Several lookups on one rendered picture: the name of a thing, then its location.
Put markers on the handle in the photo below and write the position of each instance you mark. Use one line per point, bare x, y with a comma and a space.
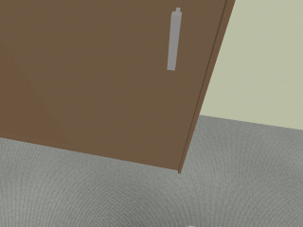
174, 33

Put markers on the wardrobe door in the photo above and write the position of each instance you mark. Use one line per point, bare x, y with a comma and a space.
101, 69
22, 112

